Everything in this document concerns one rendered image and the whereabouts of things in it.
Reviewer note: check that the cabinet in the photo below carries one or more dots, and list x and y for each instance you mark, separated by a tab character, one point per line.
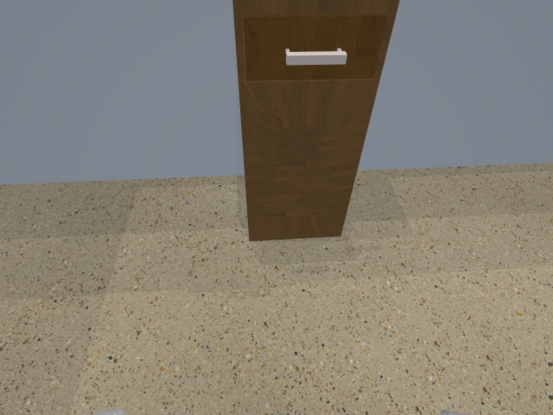
303	139

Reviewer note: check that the drawer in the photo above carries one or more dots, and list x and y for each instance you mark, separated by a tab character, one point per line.
268	36

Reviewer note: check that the handle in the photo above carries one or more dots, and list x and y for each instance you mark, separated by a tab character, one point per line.
316	58

